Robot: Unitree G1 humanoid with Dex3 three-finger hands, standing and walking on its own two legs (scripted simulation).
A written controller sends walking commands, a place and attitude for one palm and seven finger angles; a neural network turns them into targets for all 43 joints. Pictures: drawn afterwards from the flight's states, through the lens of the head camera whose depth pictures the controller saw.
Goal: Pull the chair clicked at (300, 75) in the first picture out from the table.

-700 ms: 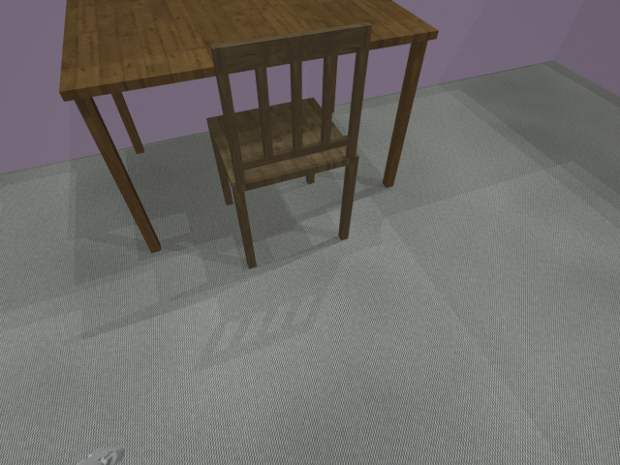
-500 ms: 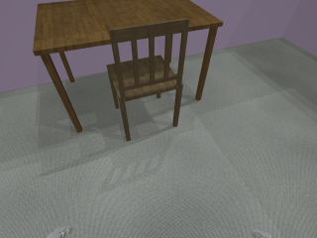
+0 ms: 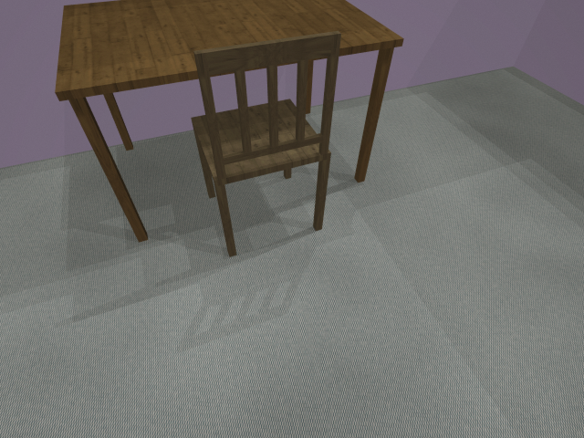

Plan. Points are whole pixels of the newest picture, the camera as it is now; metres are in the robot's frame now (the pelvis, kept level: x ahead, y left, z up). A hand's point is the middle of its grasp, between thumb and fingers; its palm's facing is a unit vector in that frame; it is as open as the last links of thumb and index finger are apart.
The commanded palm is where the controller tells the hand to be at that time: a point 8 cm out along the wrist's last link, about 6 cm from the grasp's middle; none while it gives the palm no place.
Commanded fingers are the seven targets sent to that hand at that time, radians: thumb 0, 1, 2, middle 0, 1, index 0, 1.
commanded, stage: stand and wait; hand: left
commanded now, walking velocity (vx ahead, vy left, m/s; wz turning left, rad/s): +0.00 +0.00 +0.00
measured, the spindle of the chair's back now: (273, 108) +1.04 +0.12 -0.11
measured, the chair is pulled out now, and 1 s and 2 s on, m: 0.00 0.00 0.00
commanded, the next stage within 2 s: look at it before walking up in 0.34 s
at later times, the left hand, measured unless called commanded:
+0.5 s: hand out of the picture +0.07 +0.24 -0.16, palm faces -0.04 -0.94 -0.33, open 7.4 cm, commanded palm none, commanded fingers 0.00 0.90 0.90 -0.20 -0.30 -0.20 -0.30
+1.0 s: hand out of the picture +0.07 +0.25 -0.15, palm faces -0.04 -0.94 -0.34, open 7.4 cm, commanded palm none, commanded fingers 0.00 0.90 0.90 -0.20 -0.30 -0.20 -0.30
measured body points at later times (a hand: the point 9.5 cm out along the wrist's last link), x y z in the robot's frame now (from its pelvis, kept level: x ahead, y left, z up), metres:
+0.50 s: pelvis -0.01 +0.00 +0.00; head +0.00 +0.00 +0.45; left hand +0.07 +0.29 -0.13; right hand +0.06 -0.29 -0.13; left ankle -0.01 +0.13 -0.74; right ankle -0.01 -0.11 -0.74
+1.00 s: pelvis -0.01 +0.00 +0.00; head -0.01 +0.00 +0.45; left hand +0.07 +0.30 -0.13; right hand +0.08 -0.29 -0.13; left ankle -0.01 +0.13 -0.74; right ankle -0.01 -0.11 -0.74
